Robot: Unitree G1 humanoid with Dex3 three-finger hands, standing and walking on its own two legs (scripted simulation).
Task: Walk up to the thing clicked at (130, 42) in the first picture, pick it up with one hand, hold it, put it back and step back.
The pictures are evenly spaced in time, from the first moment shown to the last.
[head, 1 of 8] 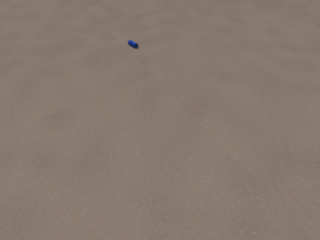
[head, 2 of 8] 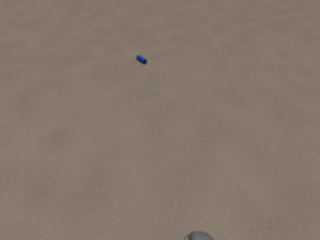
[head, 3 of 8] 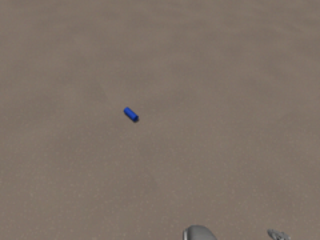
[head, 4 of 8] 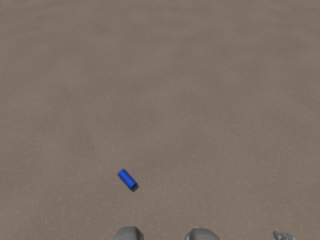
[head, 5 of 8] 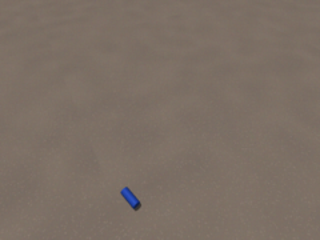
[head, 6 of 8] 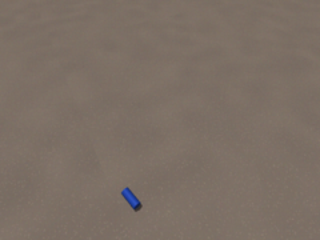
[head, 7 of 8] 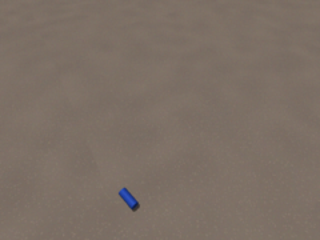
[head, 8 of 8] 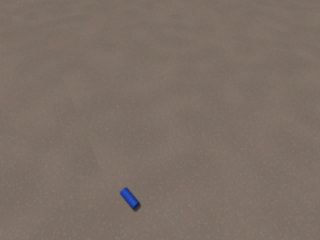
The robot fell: no
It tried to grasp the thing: no
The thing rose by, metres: 0.00
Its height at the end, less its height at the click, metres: +0.00
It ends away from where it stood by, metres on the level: 0.00
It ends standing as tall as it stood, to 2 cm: yes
